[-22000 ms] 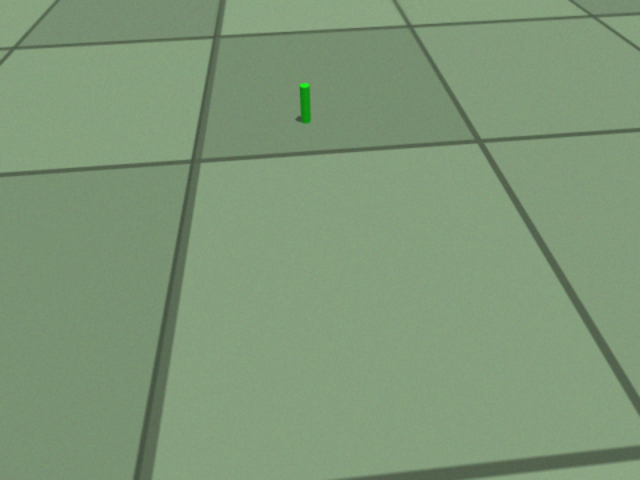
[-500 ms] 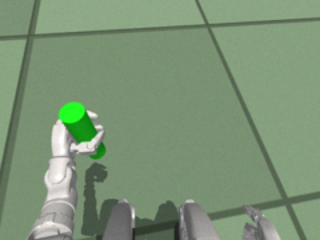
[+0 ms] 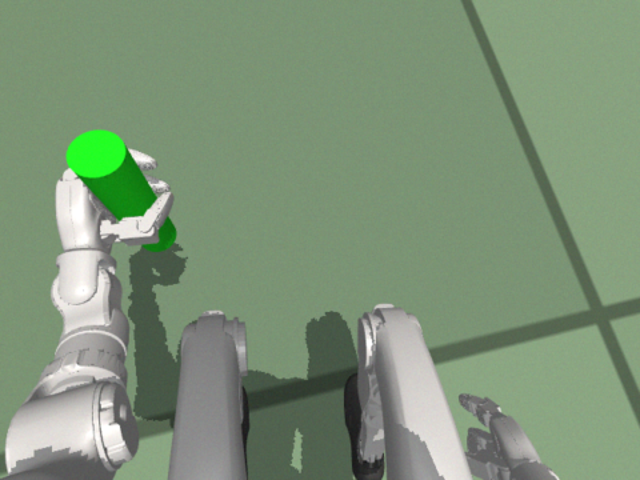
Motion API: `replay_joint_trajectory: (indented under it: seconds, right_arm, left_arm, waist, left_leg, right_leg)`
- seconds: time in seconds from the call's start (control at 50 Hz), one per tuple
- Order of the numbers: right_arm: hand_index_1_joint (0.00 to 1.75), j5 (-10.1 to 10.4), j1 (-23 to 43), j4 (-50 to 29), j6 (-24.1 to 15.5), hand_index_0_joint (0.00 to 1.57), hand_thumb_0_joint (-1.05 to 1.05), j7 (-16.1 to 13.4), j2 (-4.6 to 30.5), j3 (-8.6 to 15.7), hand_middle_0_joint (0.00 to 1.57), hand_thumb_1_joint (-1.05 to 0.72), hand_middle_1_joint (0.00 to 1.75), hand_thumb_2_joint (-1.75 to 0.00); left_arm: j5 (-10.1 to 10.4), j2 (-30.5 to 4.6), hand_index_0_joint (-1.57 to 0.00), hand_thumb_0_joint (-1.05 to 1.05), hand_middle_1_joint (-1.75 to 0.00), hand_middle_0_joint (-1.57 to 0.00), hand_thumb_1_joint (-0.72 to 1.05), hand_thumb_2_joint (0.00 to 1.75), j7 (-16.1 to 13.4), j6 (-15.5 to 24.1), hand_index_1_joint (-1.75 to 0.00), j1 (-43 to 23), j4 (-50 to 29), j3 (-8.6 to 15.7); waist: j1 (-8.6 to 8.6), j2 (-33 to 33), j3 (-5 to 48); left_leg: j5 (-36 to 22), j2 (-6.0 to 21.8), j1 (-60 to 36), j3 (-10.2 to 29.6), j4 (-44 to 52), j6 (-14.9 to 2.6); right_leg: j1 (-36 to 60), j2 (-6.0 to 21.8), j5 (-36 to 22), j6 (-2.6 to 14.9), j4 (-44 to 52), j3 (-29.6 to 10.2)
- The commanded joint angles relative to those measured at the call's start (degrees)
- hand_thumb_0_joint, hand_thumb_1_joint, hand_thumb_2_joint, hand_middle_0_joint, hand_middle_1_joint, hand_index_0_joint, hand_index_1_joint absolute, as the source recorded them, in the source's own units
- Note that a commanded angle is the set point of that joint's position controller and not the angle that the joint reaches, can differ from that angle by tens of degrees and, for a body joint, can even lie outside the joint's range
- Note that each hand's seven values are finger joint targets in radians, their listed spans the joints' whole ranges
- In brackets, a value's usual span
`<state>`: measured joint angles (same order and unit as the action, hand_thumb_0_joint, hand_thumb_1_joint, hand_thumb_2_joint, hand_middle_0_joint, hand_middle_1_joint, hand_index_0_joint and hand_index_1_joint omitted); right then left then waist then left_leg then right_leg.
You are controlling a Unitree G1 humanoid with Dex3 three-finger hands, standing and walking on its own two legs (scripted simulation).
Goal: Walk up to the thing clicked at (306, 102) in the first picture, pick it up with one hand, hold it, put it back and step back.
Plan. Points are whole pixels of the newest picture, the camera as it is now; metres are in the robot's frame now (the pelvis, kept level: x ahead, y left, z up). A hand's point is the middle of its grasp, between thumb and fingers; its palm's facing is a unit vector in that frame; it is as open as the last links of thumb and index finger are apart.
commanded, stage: crouch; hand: left
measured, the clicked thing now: (133, 203) +0.44 +0.22 -0.04
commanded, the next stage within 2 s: lower in 0.84 s
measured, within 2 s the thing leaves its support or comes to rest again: neither
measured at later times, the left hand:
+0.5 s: hand (164, 219) +0.46 +0.21 -0.16, palm faces +0.10 -1.00 +0.00, open 7.1 cm
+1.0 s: hand (173, 227) +0.47 +0.22 -0.21, palm faces +0.08 -1.00 -0.01, open 7.1 cm
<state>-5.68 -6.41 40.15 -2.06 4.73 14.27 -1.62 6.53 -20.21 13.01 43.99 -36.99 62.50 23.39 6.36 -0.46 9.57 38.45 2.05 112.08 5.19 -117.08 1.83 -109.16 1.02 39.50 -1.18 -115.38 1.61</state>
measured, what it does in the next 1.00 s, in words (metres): lowers itself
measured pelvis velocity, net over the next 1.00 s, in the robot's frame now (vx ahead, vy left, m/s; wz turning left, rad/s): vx -0.01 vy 0.01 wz -0.11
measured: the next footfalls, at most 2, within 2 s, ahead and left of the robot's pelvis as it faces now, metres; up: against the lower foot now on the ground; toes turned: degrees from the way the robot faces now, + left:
none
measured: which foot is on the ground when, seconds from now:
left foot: down 0.00-1.00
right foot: down 0.00-1.00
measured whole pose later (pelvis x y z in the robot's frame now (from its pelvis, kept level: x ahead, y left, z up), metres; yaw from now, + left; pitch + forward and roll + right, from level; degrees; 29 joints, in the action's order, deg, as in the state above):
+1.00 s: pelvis -0.01 +0.01 -0.14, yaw -6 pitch +25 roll -10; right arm -10.8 -2.0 38.4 2.0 7.4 18.6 -10.9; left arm 4.8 -32.6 11.3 44.8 -41.1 65.8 27.8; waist 11.7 -4.4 -3.5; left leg 39.2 0.7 131.0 13.0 -144.0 2.2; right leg -124.9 -1.3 38.6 -3.2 -137.4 5.8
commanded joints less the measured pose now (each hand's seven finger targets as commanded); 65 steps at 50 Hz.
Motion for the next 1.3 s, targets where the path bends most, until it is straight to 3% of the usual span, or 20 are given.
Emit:
replay_joint_trajectory:
  seconds: [0.0, 0.08, 0.1, 0.14, 0.16, 0.36, 0.38, 0.44, 0.52, 0.54, 0.6, 0.66, 0.68, 0.72, 0.76, 0.86, 0.9, 1.0, 1.14, 1.28]
  right_arm:
    - [0.30, -0.36, -7.79, -2.57, -1.13, 0.20, 0.00, -0.61, 12.01, 3.60, 0.20, -0.90, 0.30, -0.91]
    - [0.30, -0.51, -7.18, -2.54, -0.83, 0.20, 0.00, -0.48, 12.25, 2.97, 0.20, -0.90, 0.30, -0.91]
    - [0.30, -0.65, -7.05, -2.42, -0.68, 0.20, 0.00, -0.45, 12.39, 2.86, 0.20, -0.90, 0.30, -0.91]
    - [0.30, -0.73, -7.42, -2.35, -0.50, 0.20, 0.00, -0.50, 13.46, 2.54, 0.20, -0.90, 0.30, -0.90]
    - [0.30, -0.90, -7.47, -2.26, -0.27, 0.20, 0.00, -0.41, 13.35, 2.30, 0.20, -0.90, 0.30, -0.90]
    - [0.30, -1.83, -6.45, -2.05, 0.79, 0.20, 0.00, -0.09, 15.64, 0.36, 0.20, -0.89, 0.30, -0.90]
    - [0.30, -1.94, -6.85, -2.09, 0.89, 0.20, 0.00, -0.05, 15.88, 0.18, 0.20, -0.89, 0.30, -0.90]
    - [0.30, -2.53, -6.55, -1.75, 1.17, 0.20, 0.00, 0.14, 16.26, -0.59, 0.20, -0.89, 0.30, -0.90]
    - [0.30, -2.93, -6.12, -2.09, 1.76, 0.20, 0.00, 0.38, 17.12, -1.09, 0.20, -0.90, 0.30, -0.90]
    - [0.30, -3.08, -6.16, -2.12, 1.74, 0.20, 0.00, 0.52, 17.43, -1.22, 0.20, -0.89, 0.30, -0.90]
    - [0.30, -3.51, -6.19, -2.09, 2.16, 0.20, 0.00, 0.68, 17.76, -1.78, 0.20, -0.89, 0.30, -0.90]
    - [0.30, -3.83, -5.16, -2.27, 2.41, 0.20, 0.00, 0.88, 18.02, -2.18, 0.20, -0.90, 0.30, -0.90]
    - [0.30, -3.98, -5.24, -2.31, 2.51, 0.20, 0.00, 0.98, 18.46, -2.31, 0.20, -0.90, 0.30, -0.90]
    - [0.30, -4.22, -4.89, -2.38, 2.80, 0.20, 0.00, 1.03, 18.83, -2.57, 0.20, -0.90, 0.30, -0.90]
    - [0.30, -4.39, -4.45, -2.78, 2.95, 0.20, 0.00, 1.22, 19.06, -3.01, 0.20, -0.90, 0.30, -0.90]
    - [0.30, -4.91, -3.61, -3.02, 3.44, 0.20, 0.00, 1.47, 19.38, -3.82, 0.20, -0.90, 0.30, -0.90]
    - [0.30, -5.21, -3.58, -3.19, 3.56, 0.20, 0.00, 1.54, 19.53, -4.17, 0.20, -0.90, 0.30, -0.90]
    - [0.30, -5.70, -2.24, -3.58, 3.88, 0.20, 0.00, 1.83, 20.10, -5.38, 0.20, -0.91, 0.30, -0.90]
    - [0.30, -7.06, 0.15, -4.69, 4.29, 0.20, 0.00, 2.20, 21.75, -8.06, 0.20, -0.90, 0.30, -0.90]
    - [0.30, -8.62, 2.46, -5.11, 4.30, 0.20, 0.00, 2.16, 23.26, -10.60, 0.20, -0.91, 0.30, -0.90]
  left_arm:
    - [-0.16, -14.49, -1.28, 0.00, -1.38, -1.28, 0.38, 1.27, -0.50, 5.15, -1.38, -21.72, -9.98, 3.35]
    - [-0.36, -15.45, -1.27, 0.00, -1.35, -1.27, 0.38, 1.24, -0.47, 4.49, -1.36, -22.27, -8.13, 3.57]
    - [-0.62, -16.24, -1.26, 0.00, -1.34, -1.26, 0.36, 1.24, -0.70, 4.61, -1.35, -25.82, -9.30, 3.09]
    - [-0.85, -19.20, -1.27, 0.00, -1.34, -1.26, 0.41, 1.22, -0.76, 4.14, -1.34, -24.00, -7.63, 5.56]
    - [-0.95, -18.39, -1.26, 0.00, -1.34, -1.26, 0.40, 1.23, -0.59, 4.07, -1.34, -24.95, -7.72, 4.34]
    - [-0.67, -20.58, -1.25, 0.00, -1.32, -1.24, 0.41, 1.20, 0.20, 3.18, -1.31, -24.82, -6.83, 5.49]
    - [-0.78, -20.05, -1.24, 0.00, -1.32, -1.23, 0.42, 1.22, 0.14, 3.00, -1.32, -24.17, -5.90, 5.25]
    - [-1.09, -22.32, -1.25, 0.00, -1.33, -1.24, 0.40, 1.22, -0.27, 3.44, -1.32, -24.30, -7.59, 6.05]
    - [-1.01, -21.80, -1.26, 0.00, -1.34, -1.25, 0.44, 1.22, -0.14, 3.41, -1.33, -22.39, -7.30, 5.96]
    - [-1.21, -23.42, -1.25, 0.00, -1.34, -1.24, 0.45, 1.23, -0.37, 3.51, -1.33, -22.71, -8.01, 6.45]
    - [-1.13, -21.83, -1.27, 0.00, -1.35, -1.26, 0.49, 1.25, -0.34, 3.57, -1.34, -21.72, -7.21, 5.64]
    - [-1.25, -22.46, -1.28, 0.00, -1.37, -1.27, 0.45, 1.24, -0.42, 3.88, -1.36, -21.43, -8.37, 5.48]
    - [-1.35, -22.22, -1.30, 0.00, -1.38, -1.29, 0.46, 1.25, -0.25, 3.98, -1.37, -21.25, -7.95, 5.08]
    - [-1.41, -23.11, -1.29, 0.00, -1.36, -1.27, 0.45, 1.24, -0.44, 4.29, -1.36, -21.06, -8.93, 5.29]
    - [-1.10, -22.85, -1.29, 0.00, -1.37, -1.28, 0.48, 1.24, -0.82, 4.51, -1.36, -21.89, -8.94, 5.26]
    - [-1.15, -24.33, -1.31, 0.00, -1.37, -1.29, 0.49, 1.25, -1.71, 5.10, -1.36, -20.26, -7.76, 5.73]
    - [-1.00, -23.99, -1.31, 0.00, -1.37, -1.30, 0.50, 1.25, -1.81, 5.50, -1.37, -20.87, -8.45, 5.54]
    - [-1.29, -22.81, -1.36, 0.00, -1.44, -1.34, 0.43, 1.25, -2.48, 5.54, -1.42, -17.91, -2.89, 4.65]
    - [-1.31, -28.04, -1.34, 0.00, -1.40, -1.31, 0.48, 1.22, -3.22, 8.99, -1.38, -20.79, -3.22, 6.01]
    - [-0.94, -29.68, -1.34, 0.00, -1.40, -1.32, 0.48, 1.22, -3.61, 11.59, -1.38, -20.78, 0.22, 5.99]
  waist:
    - [0.96, 8.03, 35.54]
    - [0.97, 7.66, 34.69]
    - [1.97, 8.06, 33.32]
    - [1.45, 7.93, 34.02]
    - [1.96, 8.38, 34.37]
    - [3.24, 10.30, 29.94]
    - [4.24, 9.73, 29.13]
    - [3.77, 10.90, 28.60]
    - [4.35, 11.73, 28.73]
    - [4.17, 12.85, 28.78]
    - [5.39, 11.96, 27.78]
    - [4.94, 12.75, 26.93]
    - [5.83, 13.72, 26.30]
    - [5.23, 14.80, 27.04]
    - [6.15, 14.71, 26.04]
    - [5.85, 13.82, 25.39]
    - [6.53, 14.06, 25.32]
    - [7.60, 11.95, 21.54]
    - [8.97, 14.30, 21.38]
    - [10.80, 16.93, 18.64]
  left_leg:
    - [-6.38, -1.32, -20.83, -3.48, 9.17, -2.42]
    - [-3.70, -1.47, -16.23, -4.28, 5.65, -2.62]
    - [-1.29, -1.47, -13.93, -4.29, 4.89, -2.76]
    - [-1.56, -1.47, -13.61, -3.93, 3.57, -2.74]
    - [-1.89, -1.49, -12.85, -4.22, 2.50, -2.76]
    - [-2.13, -1.09, -8.47, -2.24, -2.92, -2.49]
    - [-2.30, -1.03, -7.97, -2.00, -3.49, -2.54]
    - [-2.36, -0.91, -6.97, -1.89, -4.90, -2.49]
    - [-3.79, -0.78, -7.43, -0.89, -6.02, -2.21]
    - [-3.90, -0.74, -7.10, -0.87, -6.14, -2.07]
    - [-5.42, -0.64, -6.55, -0.37, -7.73, -2.10]
    - [-5.49, -0.49, -7.03, -0.06, -8.00, -1.94]
    - [-5.33, -0.41, -7.16, 0.44, -8.04, -1.81]
    - [-6.33, -0.31, -8.46, 0.77, -8.31, -1.48]
    - [-5.70, -0.38, -7.37, 1.26, -8.71, -1.56]
    - [-5.81, -0.35, -5.64, 1.13, -10.34, -1.69]
    - [-5.96, -0.38, -5.28, 1.27, -10.87, -1.75]
    - [-5.95, -0.18, -3.92, 1.85, -12.06, -1.81]
    - [-5.56, 0.27, -5.41, 3.52, -12.89, -1.44]
    - [-7.19, 0.79, -7.64, 4.75, -13.81, -0.80]
  right_leg:
    - [14.44, -1.84, -8.83, 3.22, 9.26, 2.41]
    - [12.74, -1.98, -6.58, 2.91, 6.67, 2.71]
    - [11.29, -2.02, -4.68, 2.82, 6.20, 2.71]
    - [10.28, -2.15, -5.18, 2.77, 4.25, 3.77]
    - [10.68, -2.24, -5.55, 2.71, 3.83, 3.60]
    - [4.75, -2.83, -6.56, 2.89, -2.67, 5.96]
    - [4.80, -2.91, -6.99, 2.78, -2.81, 6.26]
    - [4.95, -3.19, -7.23, 2.71, -3.75, 6.52]
    - [3.80, -3.28, -8.62, 2.77, -5.57, 7.32]
    - [4.29, -3.38, -8.62, 2.84, -5.89, 7.34]
    - [4.20, -3.57, -10.33, 2.69, -6.65, 7.82]
    - [3.13, -3.74, -10.22, 2.73, -7.25, 8.24]
    - [2.77, -3.68, -10.24, 2.78, -7.69, 8.62]
    - [2.35, -3.77, -10.90, 2.95, -8.60, 8.89]
    - [2.36, -3.70, -10.68, 2.84, -8.87, 9.19]
    - [3.59, -3.96, -10.97, 2.60, -9.25, 9.18]
    - [4.37, -3.96, -11.40, 2.44, -9.37, 9.32]
    - [2.84, -4.40, -11.51, 2.39, -9.83, 10.16]
    - [4.24, -4.69, -11.34, 2.24, -11.08, 11.53]
    - [3.99, -4.94, -13.14, 2.27, -12.14, 12.70]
